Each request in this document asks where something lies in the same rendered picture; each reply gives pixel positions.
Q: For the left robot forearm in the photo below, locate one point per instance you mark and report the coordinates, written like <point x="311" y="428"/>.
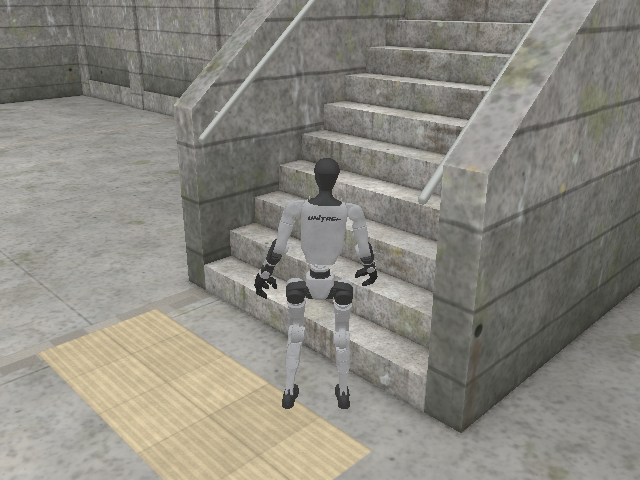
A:
<point x="270" y="262"/>

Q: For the left robot hand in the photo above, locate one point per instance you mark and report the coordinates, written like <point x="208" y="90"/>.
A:
<point x="260" y="282"/>

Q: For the humanoid robot torso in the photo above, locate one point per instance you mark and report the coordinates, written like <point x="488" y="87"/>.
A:
<point x="322" y="237"/>

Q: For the right robot forearm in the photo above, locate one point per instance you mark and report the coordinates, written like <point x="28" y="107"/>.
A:
<point x="368" y="262"/>

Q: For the robot left shin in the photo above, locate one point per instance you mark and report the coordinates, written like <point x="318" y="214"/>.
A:
<point x="292" y="359"/>

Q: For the robot right upper arm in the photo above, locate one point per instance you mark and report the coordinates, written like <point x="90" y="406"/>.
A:
<point x="355" y="213"/>

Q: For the robot left upper arm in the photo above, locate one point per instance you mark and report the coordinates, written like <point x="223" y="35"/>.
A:
<point x="291" y="210"/>

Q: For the right robot hand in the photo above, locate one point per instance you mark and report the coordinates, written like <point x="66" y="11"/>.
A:
<point x="371" y="280"/>

